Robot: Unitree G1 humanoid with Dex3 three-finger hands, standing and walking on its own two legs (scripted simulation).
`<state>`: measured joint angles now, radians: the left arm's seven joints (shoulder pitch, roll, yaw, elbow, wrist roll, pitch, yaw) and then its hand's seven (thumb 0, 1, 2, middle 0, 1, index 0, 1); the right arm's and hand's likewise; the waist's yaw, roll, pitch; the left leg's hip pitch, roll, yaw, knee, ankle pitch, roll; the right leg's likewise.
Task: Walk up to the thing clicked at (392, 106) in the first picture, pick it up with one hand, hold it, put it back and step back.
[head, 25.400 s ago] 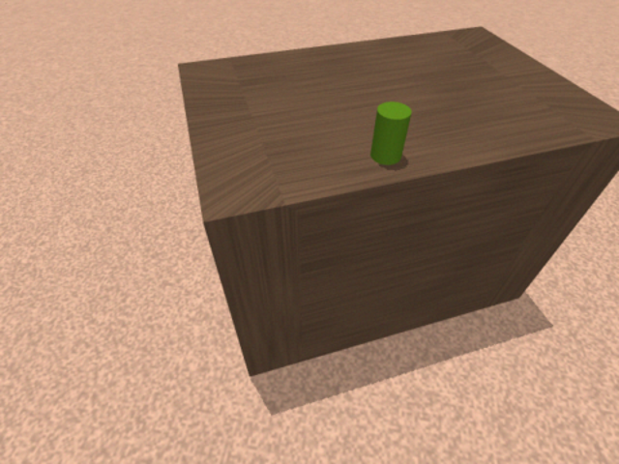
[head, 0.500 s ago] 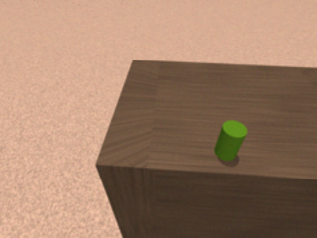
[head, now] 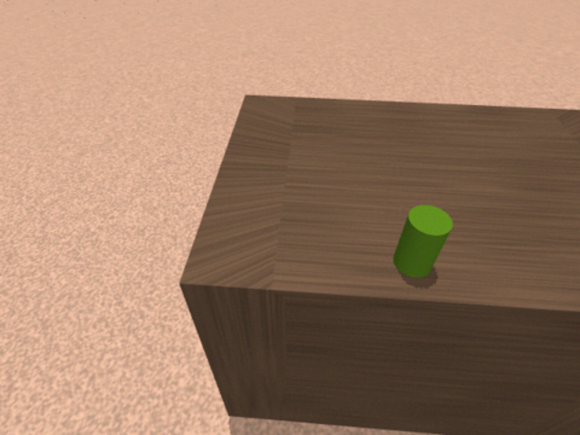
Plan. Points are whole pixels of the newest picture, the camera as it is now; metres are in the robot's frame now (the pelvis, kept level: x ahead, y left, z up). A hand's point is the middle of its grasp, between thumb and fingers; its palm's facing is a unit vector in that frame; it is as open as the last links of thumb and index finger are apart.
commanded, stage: home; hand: right
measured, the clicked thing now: (420, 242) +0.44 -0.20 +0.03
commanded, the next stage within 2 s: stand in 0.90 s
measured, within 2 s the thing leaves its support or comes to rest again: neither
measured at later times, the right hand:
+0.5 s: hand out of the picture +0.10 -0.26 -0.15, palm faces -0.04 +0.93 -0.35, open 17.4 cm
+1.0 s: hand out of the picture +0.10 -0.26 -0.15, palm faces -0.03 +0.94 -0.35, open 17.4 cm
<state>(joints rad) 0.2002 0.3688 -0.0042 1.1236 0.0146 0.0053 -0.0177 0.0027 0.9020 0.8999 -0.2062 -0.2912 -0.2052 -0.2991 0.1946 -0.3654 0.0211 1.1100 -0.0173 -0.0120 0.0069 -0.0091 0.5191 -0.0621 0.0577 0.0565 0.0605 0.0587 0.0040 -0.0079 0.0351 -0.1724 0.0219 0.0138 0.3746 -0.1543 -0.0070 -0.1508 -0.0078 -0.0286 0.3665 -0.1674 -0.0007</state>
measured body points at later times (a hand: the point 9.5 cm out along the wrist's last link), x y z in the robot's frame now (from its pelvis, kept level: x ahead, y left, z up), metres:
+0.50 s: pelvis +0.02 +0.00 +0.00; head +0.03 +0.00 +0.45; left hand +0.10 +0.30 -0.13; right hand +0.11 -0.30 -0.13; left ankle +0.03 +0.12 -0.75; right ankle +0.02 -0.12 -0.75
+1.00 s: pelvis +0.03 +0.00 +0.00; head +0.04 +0.00 +0.45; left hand +0.10 +0.30 -0.13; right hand +0.10 -0.30 -0.13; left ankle +0.03 +0.12 -0.75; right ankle +0.02 -0.12 -0.75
